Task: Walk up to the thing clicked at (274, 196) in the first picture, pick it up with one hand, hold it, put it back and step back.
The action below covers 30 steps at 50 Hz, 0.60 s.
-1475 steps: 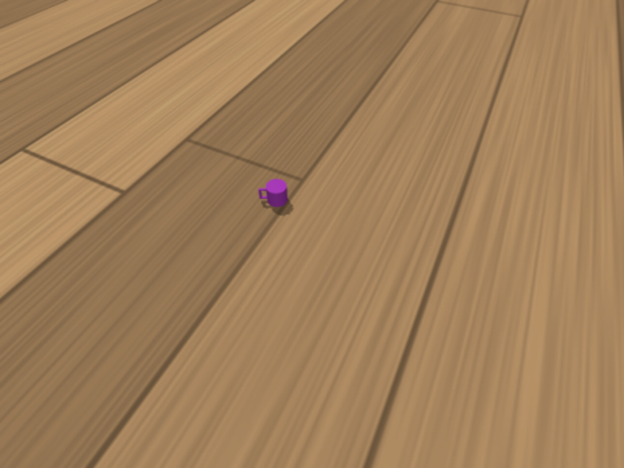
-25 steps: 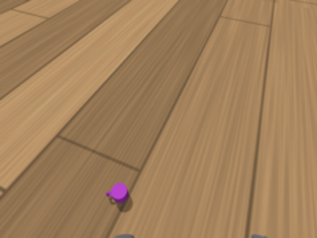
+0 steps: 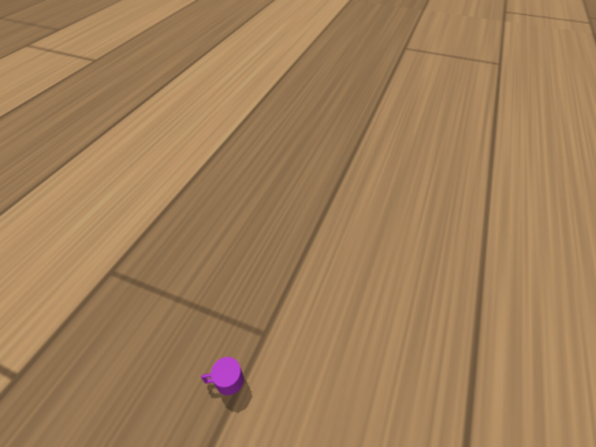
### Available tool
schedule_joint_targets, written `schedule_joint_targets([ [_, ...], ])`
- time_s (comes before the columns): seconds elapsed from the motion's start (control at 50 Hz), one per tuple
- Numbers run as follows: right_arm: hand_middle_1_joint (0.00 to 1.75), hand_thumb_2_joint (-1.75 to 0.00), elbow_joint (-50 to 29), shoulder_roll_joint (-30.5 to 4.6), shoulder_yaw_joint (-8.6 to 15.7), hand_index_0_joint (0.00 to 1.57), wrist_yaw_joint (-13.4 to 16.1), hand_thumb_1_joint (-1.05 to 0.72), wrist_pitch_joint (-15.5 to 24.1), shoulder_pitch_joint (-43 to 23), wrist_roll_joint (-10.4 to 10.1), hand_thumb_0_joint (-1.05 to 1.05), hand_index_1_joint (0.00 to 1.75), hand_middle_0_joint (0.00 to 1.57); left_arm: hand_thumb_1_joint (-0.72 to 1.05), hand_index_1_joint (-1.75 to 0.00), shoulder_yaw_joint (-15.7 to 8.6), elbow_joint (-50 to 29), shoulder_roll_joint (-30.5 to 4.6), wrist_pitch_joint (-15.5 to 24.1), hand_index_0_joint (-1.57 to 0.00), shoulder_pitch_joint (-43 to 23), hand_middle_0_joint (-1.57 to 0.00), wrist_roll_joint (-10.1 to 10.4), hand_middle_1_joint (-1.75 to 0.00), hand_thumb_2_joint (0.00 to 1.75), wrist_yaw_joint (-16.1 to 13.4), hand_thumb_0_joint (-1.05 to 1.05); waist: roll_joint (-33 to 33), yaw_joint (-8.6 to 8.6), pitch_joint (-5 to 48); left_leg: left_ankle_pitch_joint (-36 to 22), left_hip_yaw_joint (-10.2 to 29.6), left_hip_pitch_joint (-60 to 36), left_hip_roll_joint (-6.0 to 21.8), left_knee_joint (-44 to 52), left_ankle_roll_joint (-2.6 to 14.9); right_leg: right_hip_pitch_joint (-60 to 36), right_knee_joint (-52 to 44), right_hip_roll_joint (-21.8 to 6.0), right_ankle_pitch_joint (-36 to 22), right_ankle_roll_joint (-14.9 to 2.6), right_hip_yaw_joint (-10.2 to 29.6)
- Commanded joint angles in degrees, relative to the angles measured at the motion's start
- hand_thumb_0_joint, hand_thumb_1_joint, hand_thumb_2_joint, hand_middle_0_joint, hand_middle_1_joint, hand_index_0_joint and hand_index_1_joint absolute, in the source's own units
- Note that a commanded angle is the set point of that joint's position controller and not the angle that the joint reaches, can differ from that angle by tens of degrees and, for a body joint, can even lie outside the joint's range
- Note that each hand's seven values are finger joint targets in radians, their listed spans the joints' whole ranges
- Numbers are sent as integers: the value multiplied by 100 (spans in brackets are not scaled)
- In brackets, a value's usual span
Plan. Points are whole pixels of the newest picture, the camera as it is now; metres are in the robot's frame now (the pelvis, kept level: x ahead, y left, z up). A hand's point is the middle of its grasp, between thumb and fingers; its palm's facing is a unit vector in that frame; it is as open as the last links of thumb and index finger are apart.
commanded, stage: stand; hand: left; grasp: from above
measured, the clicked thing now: (222, 376) +0.43 +0.25 -0.74
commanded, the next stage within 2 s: step back in 1.60 s
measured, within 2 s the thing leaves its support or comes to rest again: neither
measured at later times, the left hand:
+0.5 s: hand out of the picture +0.07 +0.24 -0.16, palm faces -0.01 -0.94 -0.33, open 7.4 cm
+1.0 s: hand out of the picture +0.08 +0.24 -0.15, palm faces -0.01 -0.94 -0.34, open 7.4 cm
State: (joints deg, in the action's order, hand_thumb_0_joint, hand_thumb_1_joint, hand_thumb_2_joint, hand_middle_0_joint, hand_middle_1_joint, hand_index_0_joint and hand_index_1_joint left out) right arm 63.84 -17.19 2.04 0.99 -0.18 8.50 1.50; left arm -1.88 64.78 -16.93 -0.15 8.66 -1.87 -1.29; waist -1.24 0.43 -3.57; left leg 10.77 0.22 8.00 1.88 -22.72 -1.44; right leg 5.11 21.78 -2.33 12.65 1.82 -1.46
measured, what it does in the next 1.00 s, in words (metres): stands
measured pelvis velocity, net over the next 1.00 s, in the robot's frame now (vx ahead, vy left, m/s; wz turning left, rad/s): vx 0.01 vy -0.01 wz -0.01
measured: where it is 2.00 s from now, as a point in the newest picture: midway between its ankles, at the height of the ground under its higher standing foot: outside the picture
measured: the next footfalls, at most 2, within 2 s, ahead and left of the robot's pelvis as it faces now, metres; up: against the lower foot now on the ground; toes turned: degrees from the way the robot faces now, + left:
none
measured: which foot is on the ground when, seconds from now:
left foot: down 0.00-1.00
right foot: down 0.00-1.00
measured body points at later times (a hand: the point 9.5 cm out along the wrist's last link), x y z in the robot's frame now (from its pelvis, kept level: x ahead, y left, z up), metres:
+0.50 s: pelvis +0.00 +0.00 +0.00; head +0.01 -0.01 +0.45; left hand +0.07 +0.29 -0.13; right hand +0.06 -0.29 -0.14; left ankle +0.02 +0.14 -0.74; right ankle +0.00 -0.14 -0.74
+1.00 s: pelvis +0.01 -0.01 +0.00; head +0.01 -0.01 +0.45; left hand +0.08 +0.29 -0.13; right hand +0.07 -0.30 -0.14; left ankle +0.02 +0.14 -0.74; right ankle +0.00 -0.14 -0.74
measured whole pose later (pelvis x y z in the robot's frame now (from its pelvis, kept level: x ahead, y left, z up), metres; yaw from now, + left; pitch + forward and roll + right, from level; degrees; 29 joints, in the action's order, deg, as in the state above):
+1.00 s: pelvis +0.01 -0.01 +0.00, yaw -1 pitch -3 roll +0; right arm 65.5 -19.0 0.6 0.3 0.4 6.8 1.0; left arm -1.4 65.8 -18.4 0.3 6.2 -1.1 -0.2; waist -0.9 -0.2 -3.0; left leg 9.6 -0.2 7.2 2.4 -19.5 -1.9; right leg 4.7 19.1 -1.8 11.6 1.4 -1.2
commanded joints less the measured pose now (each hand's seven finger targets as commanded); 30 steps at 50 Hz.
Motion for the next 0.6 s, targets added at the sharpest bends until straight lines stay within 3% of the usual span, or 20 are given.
schedule_joint_targets([
  [0.0,30,-90,-267,-1076,173,20,46,-90,158,-214,-7,0,30,20,90,-30,-214,-257,-1150,118,-20,-202,-20,38,-30,90,-76,0,119,18,204,-221,409,3,413,541,211,172,-519,-441,-416,-227,445],
  [0.18,30,-90,-187,-1160,120,20,49,-90,163,-277,-24,0,30,20,90,-30,-198,-213,-1220,128,-20,-323,-20,68,-30,90,-54,0,110,-5,290,-597,345,-136,473,512,204,105,-560,-486,-756,-232,491],
  [0.26,30,-90,-157,-1181,96,20,30,-90,151,-319,-28,0,30,20,90,-30,-177,-188,-1220,116,-20,-333,-20,66,-30,90,-31,0,94,-6,164,-184,367,-37,461,613,184,233,-608,-425,-304,-219,450],
  [0.4,30,-90,-134,-1226,79,20,24,-90,173,-285,-37,0,30,20,90,-30,-188,-187,-1275,138,-20,-375,-20,80,-30,90,-19,0,95,-17,305,-464,350,-72,501,595,209,95,-594,-485,-669,-233,495],
  [0.46,30,-90,-132,-1258,76,20,28,-90,173,-303,-36,0,30,20,90,-30,-191,-179,-1277,131,-20,-399,-20,81,-30,90,-7,0,89,-24,303,-321,350,-73,510,626,218,119,-557,-469,-597,-246,479],
  [0.58,30,-90,-121,-1280,59,20,19,-90,202,-348,-51,0,30,20,90,-30,-177,-189,-1267,145,-20,-413,-20,96,-30,90,9,0,96,-3,426,-848,342,-237,546,581,202,80,-522,-478,-871,-235,465],
])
